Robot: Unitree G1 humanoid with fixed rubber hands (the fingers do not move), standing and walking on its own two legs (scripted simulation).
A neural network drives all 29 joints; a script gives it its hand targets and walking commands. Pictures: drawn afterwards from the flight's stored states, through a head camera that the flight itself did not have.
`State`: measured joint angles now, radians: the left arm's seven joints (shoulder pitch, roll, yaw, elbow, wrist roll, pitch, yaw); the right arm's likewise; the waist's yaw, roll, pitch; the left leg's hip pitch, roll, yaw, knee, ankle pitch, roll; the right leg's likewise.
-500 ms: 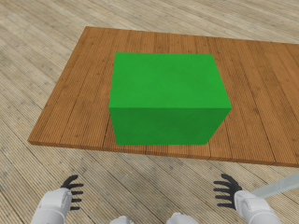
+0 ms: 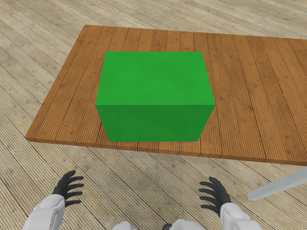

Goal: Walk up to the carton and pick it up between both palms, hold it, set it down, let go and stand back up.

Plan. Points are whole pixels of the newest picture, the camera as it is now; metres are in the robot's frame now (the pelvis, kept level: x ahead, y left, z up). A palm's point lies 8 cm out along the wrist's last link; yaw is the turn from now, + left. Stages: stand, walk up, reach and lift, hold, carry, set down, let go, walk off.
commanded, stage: reach and lift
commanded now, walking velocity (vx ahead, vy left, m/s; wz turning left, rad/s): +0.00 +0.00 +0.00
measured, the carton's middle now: (153, 98) +0.45 +0.01 +0.05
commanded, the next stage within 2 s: none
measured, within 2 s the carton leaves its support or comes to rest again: neither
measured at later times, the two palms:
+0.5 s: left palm (57, 211) +0.17 +0.25 -0.02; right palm (236, 207) +0.17 -0.17 -0.02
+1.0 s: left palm (50, 188) +0.22 +0.26 +0.02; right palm (245, 178) +0.23 -0.19 +0.03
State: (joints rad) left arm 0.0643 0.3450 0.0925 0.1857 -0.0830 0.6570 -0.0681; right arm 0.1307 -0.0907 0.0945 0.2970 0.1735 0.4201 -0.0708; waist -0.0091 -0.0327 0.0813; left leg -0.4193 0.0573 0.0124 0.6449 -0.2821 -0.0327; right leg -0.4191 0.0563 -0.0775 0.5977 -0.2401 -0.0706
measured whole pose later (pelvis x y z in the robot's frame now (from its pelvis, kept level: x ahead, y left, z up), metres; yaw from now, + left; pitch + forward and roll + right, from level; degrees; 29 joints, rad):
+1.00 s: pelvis +0.05 +0.01 +0.03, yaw -1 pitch -1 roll +0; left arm 0.37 0.29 0.03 -0.06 -0.20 0.26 0.03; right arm 0.40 -0.18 -0.02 -0.02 0.25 0.20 0.00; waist 0.06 -0.05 0.03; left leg -0.09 0.03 0.05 0.29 -0.19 -0.02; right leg -0.10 0.04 -0.04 0.27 -0.16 -0.05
